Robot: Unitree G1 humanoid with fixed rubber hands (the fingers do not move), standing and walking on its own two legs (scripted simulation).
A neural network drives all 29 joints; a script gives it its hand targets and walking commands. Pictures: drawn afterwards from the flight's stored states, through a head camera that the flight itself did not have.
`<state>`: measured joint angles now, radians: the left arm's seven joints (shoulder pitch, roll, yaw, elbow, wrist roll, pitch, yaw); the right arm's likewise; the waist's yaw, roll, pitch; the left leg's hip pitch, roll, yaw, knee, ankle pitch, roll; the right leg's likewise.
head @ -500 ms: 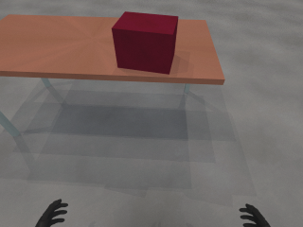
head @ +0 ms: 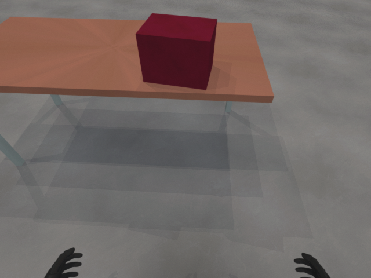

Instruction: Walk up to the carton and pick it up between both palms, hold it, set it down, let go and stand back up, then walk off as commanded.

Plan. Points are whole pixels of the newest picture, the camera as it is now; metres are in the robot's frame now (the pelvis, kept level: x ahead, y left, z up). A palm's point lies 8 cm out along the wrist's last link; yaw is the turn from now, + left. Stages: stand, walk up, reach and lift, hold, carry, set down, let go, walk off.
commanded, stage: stand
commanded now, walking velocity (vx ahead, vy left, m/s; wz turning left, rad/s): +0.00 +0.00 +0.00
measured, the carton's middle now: (179, 51) +0.94 +0.04 +0.01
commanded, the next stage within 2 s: none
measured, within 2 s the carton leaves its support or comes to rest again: neither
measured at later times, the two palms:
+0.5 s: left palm out of the picture +0.11 +0.28 -0.08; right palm out of the picture +0.12 -0.30 -0.10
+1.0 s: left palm out of the picture +0.11 +0.29 -0.09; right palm out of the picture +0.11 -0.29 -0.10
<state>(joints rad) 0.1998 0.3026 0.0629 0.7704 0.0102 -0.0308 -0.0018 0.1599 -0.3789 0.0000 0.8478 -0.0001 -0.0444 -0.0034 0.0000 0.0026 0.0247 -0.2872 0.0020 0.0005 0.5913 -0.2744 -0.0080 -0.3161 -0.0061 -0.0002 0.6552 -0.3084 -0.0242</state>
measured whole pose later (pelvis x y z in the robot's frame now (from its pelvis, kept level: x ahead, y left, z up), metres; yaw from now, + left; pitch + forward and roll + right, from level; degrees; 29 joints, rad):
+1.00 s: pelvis +0.00 +0.00 +0.01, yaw +0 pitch -1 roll +1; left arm 0.20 0.31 0.06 0.82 0.01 -0.03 0.00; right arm 0.14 -0.38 0.00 0.92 0.00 -0.04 0.00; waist 0.00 0.00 0.02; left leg -0.28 0.00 0.00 0.52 -0.23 -0.01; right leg -0.30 -0.01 0.00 0.58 -0.26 -0.02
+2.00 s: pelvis +0.00 +0.01 +0.01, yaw +0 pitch -1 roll +1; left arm 0.20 0.31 0.05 0.86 0.01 -0.03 0.00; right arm 0.13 -0.38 0.00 0.94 0.00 -0.04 0.00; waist 0.00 -0.01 0.02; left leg -0.24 0.00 0.00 0.48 -0.22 -0.01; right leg -0.27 -0.01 0.00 0.53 -0.25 -0.02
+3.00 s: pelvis +0.01 +0.00 +0.01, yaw +0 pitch -1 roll +1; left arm 0.20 0.31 0.05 0.88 0.01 -0.03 0.00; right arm 0.12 -0.38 0.00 0.95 0.00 -0.04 0.00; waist 0.00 -0.01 0.01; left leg -0.22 0.00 0.00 0.45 -0.21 -0.01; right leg -0.25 -0.01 0.00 0.51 -0.24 -0.02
